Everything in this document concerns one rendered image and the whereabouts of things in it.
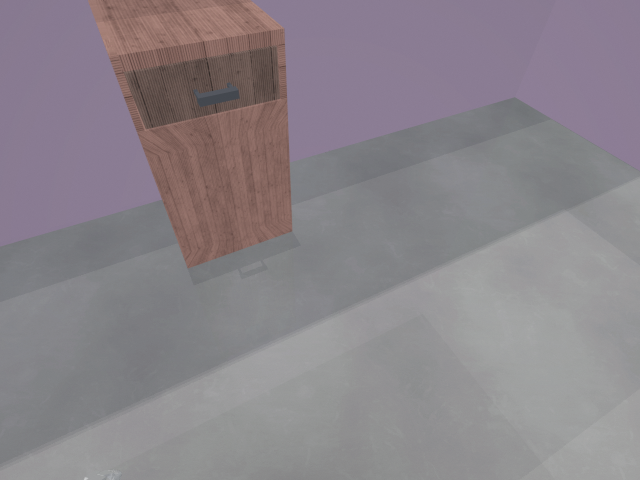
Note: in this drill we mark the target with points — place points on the cabinet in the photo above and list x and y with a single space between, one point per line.
224 178

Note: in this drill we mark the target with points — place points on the handle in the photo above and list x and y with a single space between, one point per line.
217 96

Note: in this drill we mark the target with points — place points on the drawer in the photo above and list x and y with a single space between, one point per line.
164 94

